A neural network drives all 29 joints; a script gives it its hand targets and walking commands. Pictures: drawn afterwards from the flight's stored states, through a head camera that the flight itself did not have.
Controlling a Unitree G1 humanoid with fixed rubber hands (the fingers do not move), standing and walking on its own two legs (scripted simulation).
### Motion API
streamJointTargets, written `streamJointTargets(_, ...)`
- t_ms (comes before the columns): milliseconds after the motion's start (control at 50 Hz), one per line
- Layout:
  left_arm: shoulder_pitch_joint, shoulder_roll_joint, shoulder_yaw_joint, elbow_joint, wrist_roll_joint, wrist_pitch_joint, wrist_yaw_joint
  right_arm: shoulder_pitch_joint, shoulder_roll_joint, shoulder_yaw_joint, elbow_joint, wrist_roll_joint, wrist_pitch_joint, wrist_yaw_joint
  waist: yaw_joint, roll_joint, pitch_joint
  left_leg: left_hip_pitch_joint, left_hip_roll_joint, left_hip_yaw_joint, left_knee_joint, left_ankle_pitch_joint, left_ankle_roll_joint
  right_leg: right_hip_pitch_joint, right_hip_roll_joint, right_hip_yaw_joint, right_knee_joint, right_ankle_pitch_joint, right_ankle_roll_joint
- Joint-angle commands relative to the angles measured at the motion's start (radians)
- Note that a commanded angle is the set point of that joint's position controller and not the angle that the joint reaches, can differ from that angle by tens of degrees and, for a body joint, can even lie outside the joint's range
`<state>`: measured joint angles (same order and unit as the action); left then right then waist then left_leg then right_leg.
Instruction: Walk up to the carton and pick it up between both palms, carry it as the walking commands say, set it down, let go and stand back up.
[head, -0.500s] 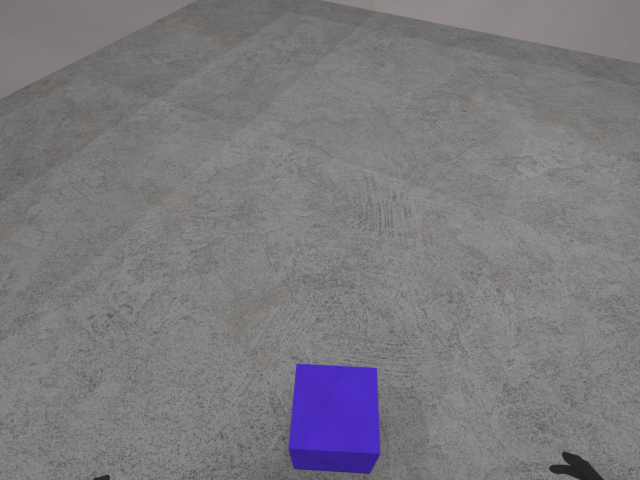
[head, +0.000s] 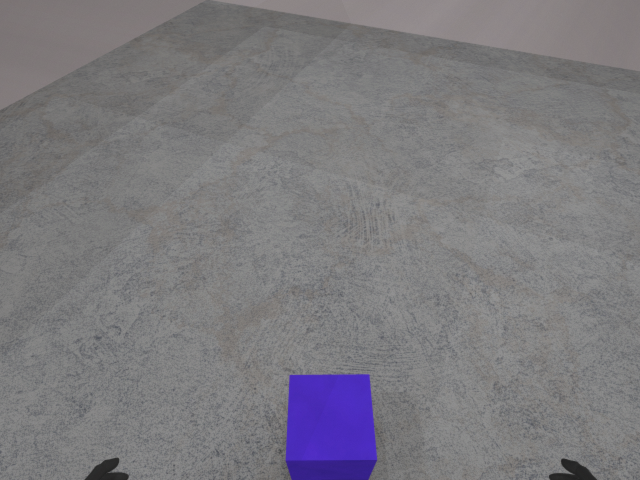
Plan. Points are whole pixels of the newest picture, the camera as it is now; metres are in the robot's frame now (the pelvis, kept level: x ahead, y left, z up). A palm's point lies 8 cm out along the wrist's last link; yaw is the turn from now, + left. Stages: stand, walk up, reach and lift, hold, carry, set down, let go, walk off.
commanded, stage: stand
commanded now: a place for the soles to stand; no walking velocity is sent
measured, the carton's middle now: (329, 429) +0.37 +0.00 -0.66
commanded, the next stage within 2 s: reach and lift in 0.34 s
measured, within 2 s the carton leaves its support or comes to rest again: neither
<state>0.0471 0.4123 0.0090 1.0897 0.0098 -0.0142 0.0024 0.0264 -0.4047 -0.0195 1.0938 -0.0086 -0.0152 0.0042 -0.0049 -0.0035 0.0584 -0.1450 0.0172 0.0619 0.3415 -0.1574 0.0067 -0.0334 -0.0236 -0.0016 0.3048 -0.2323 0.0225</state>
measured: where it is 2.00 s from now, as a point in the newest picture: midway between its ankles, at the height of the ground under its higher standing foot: outside the picture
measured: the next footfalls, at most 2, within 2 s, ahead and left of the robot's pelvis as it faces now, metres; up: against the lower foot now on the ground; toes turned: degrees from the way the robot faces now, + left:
none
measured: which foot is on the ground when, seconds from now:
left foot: down 0.00-1.00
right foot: down 0.00-1.00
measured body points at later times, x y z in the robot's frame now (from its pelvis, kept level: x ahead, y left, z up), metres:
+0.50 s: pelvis -0.02 +0.00 -0.01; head +0.03 +0.01 +0.43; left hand +0.15 +0.30 -0.11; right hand +0.16 -0.30 -0.10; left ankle +0.02 +0.11 -0.75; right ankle -0.04 -0.13 -0.75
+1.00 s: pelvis -0.05 -0.01 -0.07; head +0.11 -0.01 +0.35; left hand +0.25 +0.26 -0.16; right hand +0.26 -0.26 -0.16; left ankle +0.02 +0.11 -0.75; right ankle -0.04 -0.13 -0.75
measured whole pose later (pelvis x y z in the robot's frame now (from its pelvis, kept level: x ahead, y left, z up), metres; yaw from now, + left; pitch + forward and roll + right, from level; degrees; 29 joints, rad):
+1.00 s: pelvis -0.05 -0.01 -0.07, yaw +0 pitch +17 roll +0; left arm -0.33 0.30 0.20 0.63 0.01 0.28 -0.04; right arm -0.34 -0.27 -0.13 0.62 -0.01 0.28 0.01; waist 0.01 -0.01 0.07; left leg -0.88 0.03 0.02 0.88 -0.30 -0.01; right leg -0.81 0.00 0.01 0.94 -0.42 0.01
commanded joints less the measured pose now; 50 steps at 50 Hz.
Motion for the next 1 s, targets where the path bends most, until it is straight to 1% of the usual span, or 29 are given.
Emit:
streamJointTargets(0,-0.032,0.171,0.029,-0.037,0.002,-0.007,0.002,-0.048,-0.175,-0.029,-0.042,-0.001,-0.011,-0.003,0.003,0.003,-0.084,0.091,0.116,-0.109,-0.042,0.155,0.021,-0.073,-0.099,0.056,-0.052,0.154,-0.037)
streamJointTargets(160,-0.020,0.164,0.029,-0.032,0.004,-0.007,0.000,-0.024,-0.170,-0.033,-0.027,-0.003,-0.011,-0.002,-0.001,0.008,-0.066,0.074,0.115,-0.122,-0.059,0.085,0.019,-0.092,-0.095,0.063,-0.062,0.091,-0.038)
streamJointTargets(320,-0.011,0.159,0.028,-0.028,0.005,-0.008,0.000,-0.012,-0.166,-0.033,-0.019,-0.003,-0.011,-0.002,-0.003,0.010,-0.060,0.067,0.115,-0.127,-0.062,0.067,0.016,-0.100,-0.094,0.067,-0.067,0.083,-0.039)
streamJointTargets(340,-0.235,0.018,0.114,-0.379,0.033,0.048,-0.023,-0.153,-0.079,-0.124,-0.370,-0.039,0.032,0.038,0.021,0.005,-0.007,-0.026,-0.057,-0.020,0.049,-0.106,-0.055,-0.337,0.031,0.001,0.060,-0.083,-0.042)
streamJointTargets(360,-0.172,0.054,0.122,-0.531,0.044,0.122,-0.038,-0.108,-0.078,-0.110,-0.496,-0.039,0.094,0.054,0.022,-0.004,0.036,0.014,-0.046,-0.003,0.064,-0.143,-0.040,-0.331,0.027,-0.012,0.050,-0.139,-0.047)
streamJointTargets(380,-0.084,0.065,0.136,-0.516,0.042,0.172,-0.055,-0.073,-0.099,-0.133,-0.493,-0.047,0.144,0.060,0.021,-0.021,0.078,0.050,-0.047,0.015,0.071,-0.147,-0.027,-0.336,0.040,-0.024,0.045,-0.168,-0.044)
streamJointTargets(400,-0.031,0.085,0.157,-0.523,0.055,0.206,-0.068,-0.040,-0.114,-0.135,-0.535,-0.054,0.173,0.065,0.026,-0.048,0.117,0.126,-0.069,0.011,0.110,-0.114,-0.024,-0.396,0.025,-0.006,0.025,-0.216,-0.059)
streamJointTargets(420,-0.008,0.092,0.187,-0.534,0.074,0.236,-0.075,-0.030,-0.126,-0.143,-0.573,-0.066,0.199,0.067,0.025,-0.070,0.087,0.181,-0.078,0.015,0.137,-0.085,-0.034,-0.447,0.013,-0.014,0.017,-0.238,-0.067)
streamJointTargets(440,0.000,0.091,0.200,-0.551,0.091,0.263,-0.076,-0.006,-0.109,-0.139,-0.584,-0.082,0.222,0.066,0.029,-0.085,0.053,0.198,-0.078,0.017,0.144,-0.039,-0.040,-0.486,0.012,-0.022,0.025,-0.217,-0.055)
streamJointTargets(460,0.011,0.072,0.207,-0.568,0.101,0.282,-0.071,0.039,-0.078,-0.151,-0.556,-0.094,0.239,0.067,0.012,-0.060,0.038,0.190,-0.072,0.005,0.143,-0.013,-0.046,-0.478,0.017,-0.018,0.044,-0.184,-0.041)
streamJointTargets(500,0.012,0.032,0.220,-0.601,0.094,0.296,-0.062,0.045,-0.063,-0.164,-0.531,-0.094,0.257,0.077,-0.006,0.001,0.002,0.157,-0.052,-0.023,0.139,0.031,-0.044,-0.447,0.035,-0.009,0.095,-0.112,-0.025)
streamJointTargets(520,0.006,0.018,0.224,-0.623,0.084,0.298,-0.058,0.022,-0.074,-0.170,-0.545,-0.087,0.261,0.083,-0.007,0.029,-0.052,0.131,-0.042,-0.035,0.159,0.070,-0.036,-0.427,0.049,-0.008,0.141,-0.066,-0.019)
streamJointTargets(560,-0.012,0.002,0.229,-0.660,0.073,0.287,-0.052,-0.033,-0.076,-0.169,-0.589,-0.075,0.252,0.091,0.009,0.038,-0.143,0.097,-0.033,-0.050,0.221,0.153,-0.035,-0.430,0.054,0.001,0.219,-0.001,-0.011)
streamJointTargets(580,-0.030,-0.003,0.225,-0.671,0.068,0.285,-0.049,-0.062,-0.075,-0.166,-0.607,-0.070,0.250,0.090,0.012,0.038,-0.169,0.077,-0.030,-0.054,0.249,0.177,-0.036,-0.444,0.056,-0.001,0.252,0.014,-0.006)
streamJointTargets(640,-0.080,-0.014,0.210,-0.688,0.045,0.286,-0.039,-0.124,-0.066,-0.166,-0.632,-0.060,0.252,0.078,0.008,0.027,-0.220,0.019,-0.028,-0.063,0.325,0.217,-0.042,-0.506,0.062,-0.013,0.336,0.045,0.012)
streamJointTargets(700,-0.135,-0.016,0.195,-0.676,0.023,0.285,-0.033,-0.166,-0.053,-0.164,-0.617,-0.052,0.254,0.063,0.001,0.012,-0.272,-0.035,-0.033,-0.070,0.395,0.266,-0.044,-0.572,0.066,-0.017,0.402,0.097,0.021)
streamJointTargets(760,-0.193,-0.004,0.197,-0.639,0.012,0.280,-0.027,-0.226,-0.045,-0.153,-0.599,-0.040,0.255,0.047,0.013,0.002,-0.339,-0.093,-0.038,-0.070,0.455,0.313,-0.038,-0.626,0.066,-0.009,0.454,0.152,0.022)
streamJointTargets(800,-0.242,0.006,0.205,-0.612,0.007,0.278,-0.026,-0.274,-0.038,-0.146,-0.591,-0.029,0.257,0.034,0.023,-0.008,-0.382,-0.141,-0.044,-0.065,0.482,0.320,-0.034,-0.649,0.064,-0.001,0.475,0.179,0.024)
streamJointTargets(860,-0.323,0.021,0.223,-0.572,0.004,0.276,-0.032,-0.343,-0.012,-0.141,-0.580,-0.014,0.266,0.016,0.030,-0.026,-0.443,-0.230,-0.050,-0.055,0.507,0.294,-0.027,-0.666,0.060,0.008,0.491,0.192,0.028)
streamJointTargets(900,-0.387,0.028,0.230,-0.554,0.002,0.276,-0.039,-0.394,0.005,-0.144,-0.570,-0.007,0.273,0.006,0.028,-0.031,-0.474,-0.287,-0.051,-0.050,0.516,0.255,-0.025,-0.682,0.058,0.010,0.496,0.169,0.028)
streamJointTargets(980,-0.552,0.040,0.228,-0.527,-0.003,0.281,-0.049,-0.546,0.018,-0.149,-0.556,0.002,0.287,-0.010,0.024,-0.028,-0.491,-0.403,-0.044,-0.039,0.528,0.108,-0.023,-0.740,0.050,0.010,0.504,0.039,0.031)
